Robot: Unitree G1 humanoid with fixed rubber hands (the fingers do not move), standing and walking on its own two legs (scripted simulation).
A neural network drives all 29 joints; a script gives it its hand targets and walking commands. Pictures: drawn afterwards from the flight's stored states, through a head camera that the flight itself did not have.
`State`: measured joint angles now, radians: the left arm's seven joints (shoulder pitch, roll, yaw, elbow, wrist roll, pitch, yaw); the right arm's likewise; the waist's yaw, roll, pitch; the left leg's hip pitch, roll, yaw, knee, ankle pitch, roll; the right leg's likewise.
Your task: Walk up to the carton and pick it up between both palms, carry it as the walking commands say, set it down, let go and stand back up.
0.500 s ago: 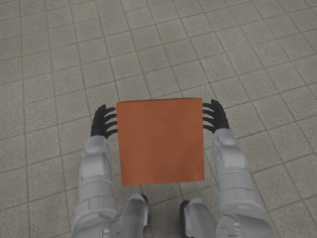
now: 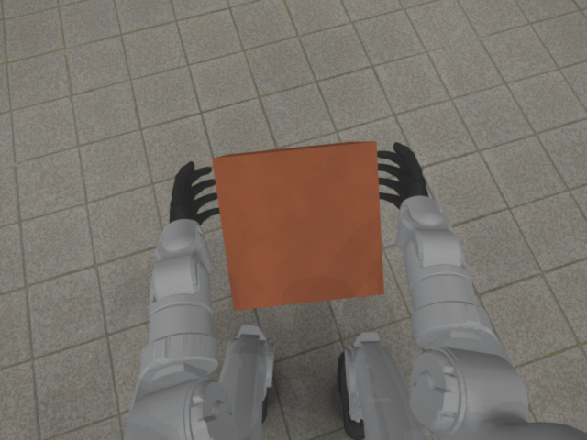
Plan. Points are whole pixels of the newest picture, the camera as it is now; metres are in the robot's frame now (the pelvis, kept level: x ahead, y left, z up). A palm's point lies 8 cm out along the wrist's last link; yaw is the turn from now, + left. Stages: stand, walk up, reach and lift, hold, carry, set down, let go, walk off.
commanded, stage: set down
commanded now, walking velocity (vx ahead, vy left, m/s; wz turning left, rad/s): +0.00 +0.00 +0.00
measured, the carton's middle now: (298, 216) +0.44 +0.03 -0.17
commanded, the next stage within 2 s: none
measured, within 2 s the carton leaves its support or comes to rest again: neither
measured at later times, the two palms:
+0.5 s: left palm (204, 225) +0.41 +0.18 -0.15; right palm (390, 206) +0.45 -0.12 -0.16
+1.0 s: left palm (212, 227) +0.43 +0.19 -0.24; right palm (373, 209) +0.48 -0.11 -0.25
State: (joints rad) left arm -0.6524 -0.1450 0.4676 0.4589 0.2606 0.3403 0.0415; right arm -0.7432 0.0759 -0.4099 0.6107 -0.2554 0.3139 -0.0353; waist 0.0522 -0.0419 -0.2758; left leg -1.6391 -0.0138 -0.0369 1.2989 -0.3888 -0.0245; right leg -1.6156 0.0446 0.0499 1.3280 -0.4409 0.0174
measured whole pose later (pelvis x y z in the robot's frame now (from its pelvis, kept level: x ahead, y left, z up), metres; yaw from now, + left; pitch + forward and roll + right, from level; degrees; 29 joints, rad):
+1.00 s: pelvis -0.04 -0.01 -0.15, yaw +0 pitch +49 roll +1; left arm -1.00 -0.01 0.50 0.61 0.18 0.32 0.08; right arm -1.12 -0.06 -0.35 0.79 -0.17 0.28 -0.13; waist 0.08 -0.04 -0.15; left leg -2.19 -0.02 -0.05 1.79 -0.46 -0.05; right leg -2.17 0.08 0.04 1.83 -0.51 0.02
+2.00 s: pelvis -0.03 +0.00 -0.23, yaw +0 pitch +43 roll +1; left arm -1.29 0.18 0.46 0.86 0.06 0.23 0.05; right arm -1.42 -0.21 -0.26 1.02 -0.08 0.20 -0.08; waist 0.08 -0.02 0.17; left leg -2.34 -0.04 -0.04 2.11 -0.52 -0.06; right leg -2.32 0.09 0.04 2.16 -0.59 0.04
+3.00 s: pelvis -0.02 +0.00 -0.24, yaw +1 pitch +44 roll +2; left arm -1.31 0.19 0.54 0.90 0.10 0.15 -0.03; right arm -1.44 -0.19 -0.36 1.00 -0.19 0.13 -0.01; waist 0.07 0.00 0.20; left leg -2.33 -0.04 -0.03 2.14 -0.58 -0.06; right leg -2.31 0.08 0.05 2.19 -0.65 0.04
